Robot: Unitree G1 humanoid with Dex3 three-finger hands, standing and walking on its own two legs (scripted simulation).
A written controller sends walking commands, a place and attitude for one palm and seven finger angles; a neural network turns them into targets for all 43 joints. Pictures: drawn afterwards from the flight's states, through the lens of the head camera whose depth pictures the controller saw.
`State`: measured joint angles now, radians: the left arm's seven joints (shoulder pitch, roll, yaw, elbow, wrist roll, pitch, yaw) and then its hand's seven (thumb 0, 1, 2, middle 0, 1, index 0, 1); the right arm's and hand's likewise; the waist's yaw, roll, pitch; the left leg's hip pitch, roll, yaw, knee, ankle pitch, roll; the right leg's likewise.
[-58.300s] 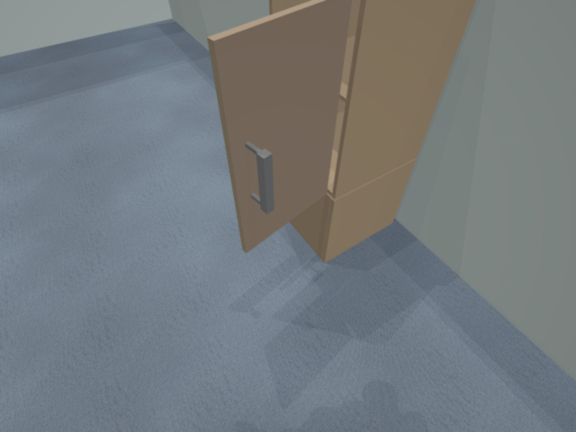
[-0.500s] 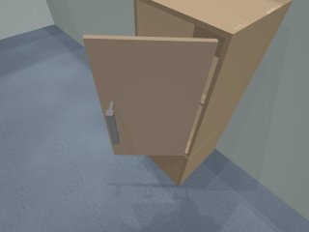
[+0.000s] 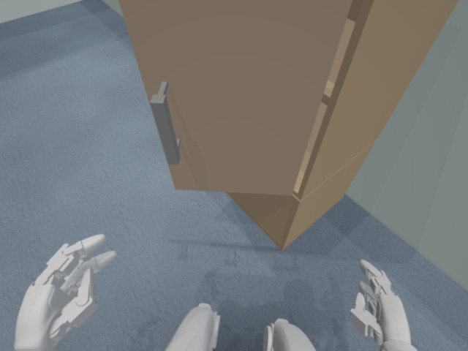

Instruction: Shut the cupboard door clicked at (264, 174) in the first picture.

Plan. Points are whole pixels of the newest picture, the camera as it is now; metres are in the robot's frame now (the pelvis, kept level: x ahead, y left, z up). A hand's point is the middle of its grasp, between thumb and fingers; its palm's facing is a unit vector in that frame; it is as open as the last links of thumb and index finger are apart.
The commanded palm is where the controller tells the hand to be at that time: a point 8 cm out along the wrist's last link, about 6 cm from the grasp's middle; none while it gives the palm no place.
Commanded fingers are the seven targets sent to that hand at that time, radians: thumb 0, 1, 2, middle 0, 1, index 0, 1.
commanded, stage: raise the hand and make a fist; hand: left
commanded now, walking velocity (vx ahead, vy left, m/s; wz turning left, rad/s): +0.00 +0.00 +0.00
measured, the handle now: (169, 125) +0.52 +0.20 +0.06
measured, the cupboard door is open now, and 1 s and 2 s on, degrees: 47 47 47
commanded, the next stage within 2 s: bring the fist close to the handle in 1.46 s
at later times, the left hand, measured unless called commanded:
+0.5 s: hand (93, 270) +0.22 +0.23 +0.06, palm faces +0.06 -1.00 -0.02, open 3.7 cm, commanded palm +0.19 +0.28 +0.06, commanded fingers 0.00 0.90 0.90 -1.08 -1.26 -1.08 -1.26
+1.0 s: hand (97, 257) +0.23 +0.23 +0.07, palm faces +0.05 -1.00 -0.03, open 3.1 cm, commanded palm +0.21 +0.28 +0.07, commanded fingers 0.00 0.90 0.90 -1.30 -1.50 -1.30 -1.50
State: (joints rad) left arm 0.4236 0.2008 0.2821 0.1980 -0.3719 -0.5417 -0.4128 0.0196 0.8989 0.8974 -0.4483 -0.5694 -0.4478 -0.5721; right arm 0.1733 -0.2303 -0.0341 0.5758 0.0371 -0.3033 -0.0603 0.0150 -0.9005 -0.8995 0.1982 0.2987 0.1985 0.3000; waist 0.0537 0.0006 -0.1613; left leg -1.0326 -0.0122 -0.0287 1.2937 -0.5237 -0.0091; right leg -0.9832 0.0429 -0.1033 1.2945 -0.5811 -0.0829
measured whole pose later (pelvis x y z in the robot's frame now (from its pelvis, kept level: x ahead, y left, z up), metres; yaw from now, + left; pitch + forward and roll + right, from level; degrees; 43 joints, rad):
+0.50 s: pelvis +0.01 +0.04 +0.01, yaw -1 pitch +17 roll -3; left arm 0.46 0.22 0.15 -0.02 -0.28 -0.45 -0.21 0.02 0.90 0.90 -0.90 -1.07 -0.90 -1.07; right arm 0.24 -0.23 -0.01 0.54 0.01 -0.21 -0.05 0.02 -0.90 -0.90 0.20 0.30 0.20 0.30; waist 0.01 0.03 -0.17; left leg -1.03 -0.02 -0.02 1.25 -0.51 0.05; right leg -0.95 0.04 -0.09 1.20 -0.54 -0.03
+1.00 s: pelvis +0.01 +0.04 +0.02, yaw +0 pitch +16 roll -4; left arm 0.40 0.23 0.12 -0.02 -0.25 -0.41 -0.18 0.02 0.90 0.90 -1.28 -1.48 -1.28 -1.48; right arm 0.23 -0.22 0.03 0.49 0.01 -0.15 -0.04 0.01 -0.90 -0.90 0.20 0.30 0.20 0.30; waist 0.01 0.03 -0.17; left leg -1.00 -0.02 -0.03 1.23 -0.51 0.05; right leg -0.91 0.04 -0.10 1.16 -0.53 -0.03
